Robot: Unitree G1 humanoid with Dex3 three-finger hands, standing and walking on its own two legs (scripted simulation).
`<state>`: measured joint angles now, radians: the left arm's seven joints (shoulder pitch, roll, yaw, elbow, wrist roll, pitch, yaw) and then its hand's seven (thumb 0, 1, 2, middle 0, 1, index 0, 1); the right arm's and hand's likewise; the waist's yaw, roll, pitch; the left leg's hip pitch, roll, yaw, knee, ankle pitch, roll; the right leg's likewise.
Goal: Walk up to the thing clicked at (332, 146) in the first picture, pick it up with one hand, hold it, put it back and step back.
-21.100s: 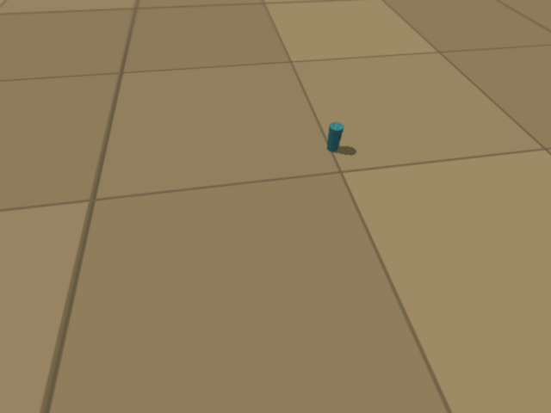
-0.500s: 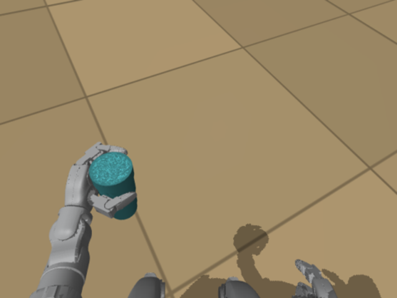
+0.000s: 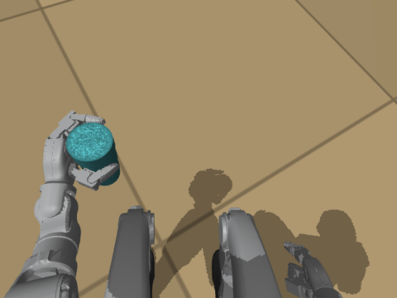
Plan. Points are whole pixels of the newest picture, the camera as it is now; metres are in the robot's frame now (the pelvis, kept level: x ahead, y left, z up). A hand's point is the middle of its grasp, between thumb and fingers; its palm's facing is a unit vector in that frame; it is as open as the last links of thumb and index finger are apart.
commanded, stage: crouch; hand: left
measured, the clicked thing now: (99, 159) +0.38 +0.20 -0.06
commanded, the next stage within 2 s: lower in 1.00 s
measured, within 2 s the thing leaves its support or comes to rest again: neither
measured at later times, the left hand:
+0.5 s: hand (115, 172) +0.39 +0.20 -0.19, palm faces +0.08 -1.00 -0.02, open 10.6 cm
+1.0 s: hand (119, 178) +0.40 +0.20 -0.27, palm faces +0.07 -1.00 -0.02, open 10.6 cm
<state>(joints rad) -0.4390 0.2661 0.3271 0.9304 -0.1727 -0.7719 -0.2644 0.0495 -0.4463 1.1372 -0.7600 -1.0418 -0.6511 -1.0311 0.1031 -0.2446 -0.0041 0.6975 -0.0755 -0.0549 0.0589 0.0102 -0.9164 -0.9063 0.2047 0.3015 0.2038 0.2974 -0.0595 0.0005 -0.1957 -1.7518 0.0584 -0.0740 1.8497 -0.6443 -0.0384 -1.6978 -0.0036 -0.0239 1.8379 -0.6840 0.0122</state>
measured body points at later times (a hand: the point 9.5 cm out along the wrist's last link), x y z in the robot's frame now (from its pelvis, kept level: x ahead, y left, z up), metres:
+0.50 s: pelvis -0.03 +0.00 -0.15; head +0.17 +0.04 +0.26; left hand +0.38 +0.25 -0.19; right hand +0.10 -0.27 -0.28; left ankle +0.08 +0.14 -0.47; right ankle +0.07 -0.13 -0.47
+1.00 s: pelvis -0.02 +0.00 -0.20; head +0.18 +0.06 +0.20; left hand +0.39 +0.26 -0.26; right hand +0.11 -0.28 -0.31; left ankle +0.08 +0.14 -0.47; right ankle +0.07 -0.13 -0.47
